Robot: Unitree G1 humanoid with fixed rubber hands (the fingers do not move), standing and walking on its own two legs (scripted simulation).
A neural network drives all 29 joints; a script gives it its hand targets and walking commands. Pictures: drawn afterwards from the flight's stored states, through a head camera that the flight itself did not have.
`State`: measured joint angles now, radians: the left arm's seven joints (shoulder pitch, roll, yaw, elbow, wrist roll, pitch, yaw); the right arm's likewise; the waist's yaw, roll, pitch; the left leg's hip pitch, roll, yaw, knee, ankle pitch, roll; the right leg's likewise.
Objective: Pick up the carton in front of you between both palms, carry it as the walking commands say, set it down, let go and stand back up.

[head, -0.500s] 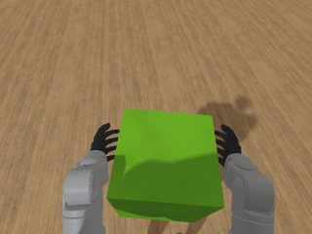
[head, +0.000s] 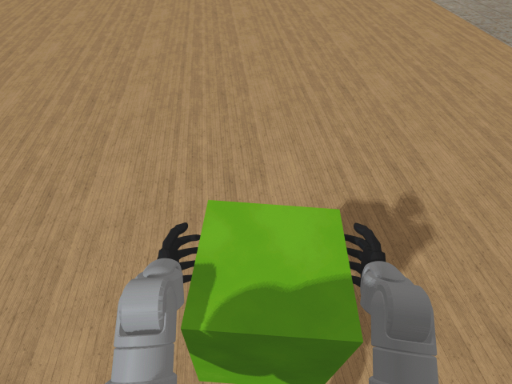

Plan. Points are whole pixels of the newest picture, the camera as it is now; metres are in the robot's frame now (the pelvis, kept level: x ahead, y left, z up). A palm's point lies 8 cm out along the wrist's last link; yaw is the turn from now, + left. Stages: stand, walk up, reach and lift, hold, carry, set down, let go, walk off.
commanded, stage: carry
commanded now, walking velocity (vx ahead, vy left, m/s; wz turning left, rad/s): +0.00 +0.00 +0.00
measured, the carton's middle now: (266, 299) +0.26 +0.00 -0.02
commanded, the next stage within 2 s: hold in 1.76 s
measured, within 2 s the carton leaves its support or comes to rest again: neither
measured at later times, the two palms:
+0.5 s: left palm (169, 295) +0.24 +0.15 +0.03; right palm (365, 298) +0.25 -0.14 +0.03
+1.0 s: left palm (157, 312) +0.21 +0.16 +0.03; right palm (364, 314) +0.22 -0.14 +0.04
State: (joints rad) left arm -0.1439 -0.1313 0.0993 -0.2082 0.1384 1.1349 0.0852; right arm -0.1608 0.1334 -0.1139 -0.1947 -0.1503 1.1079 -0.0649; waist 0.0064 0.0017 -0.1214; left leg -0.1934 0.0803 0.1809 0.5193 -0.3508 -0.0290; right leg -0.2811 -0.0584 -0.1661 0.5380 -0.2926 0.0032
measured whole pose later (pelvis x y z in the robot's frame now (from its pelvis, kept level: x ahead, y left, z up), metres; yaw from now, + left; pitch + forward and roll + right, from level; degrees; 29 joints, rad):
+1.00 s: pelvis -0.07 +0.01 +0.00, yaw +0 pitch +2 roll +0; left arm -0.21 -0.14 0.16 0.16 0.23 0.75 0.04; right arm -0.22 0.14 -0.18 0.17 -0.24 0.73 -0.03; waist 0.00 0.00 -0.09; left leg -0.25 0.05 0.19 0.52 -0.30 0.02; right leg -0.32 -0.08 -0.16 0.51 -0.21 0.00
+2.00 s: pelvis -0.09 +0.01 +0.01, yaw +8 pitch -7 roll +0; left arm -0.21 -0.14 0.16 0.20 0.25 0.73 0.03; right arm -0.23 0.15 -0.19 0.21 -0.26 0.71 -0.01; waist 0.01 -0.01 0.05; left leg -0.09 -0.01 0.07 0.41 -0.21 0.04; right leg -0.12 -0.03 0.04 0.41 -0.17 0.03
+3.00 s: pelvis -0.11 -0.01 -0.04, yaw +11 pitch +16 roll +0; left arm -0.51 -0.16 0.38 0.57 0.33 0.22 0.03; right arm -0.50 0.18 -0.46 0.49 -0.35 0.22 0.01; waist -0.05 0.01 0.09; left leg -0.80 -0.02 -0.01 0.81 -0.29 0.01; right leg -0.80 -0.01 0.01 0.79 -0.27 0.01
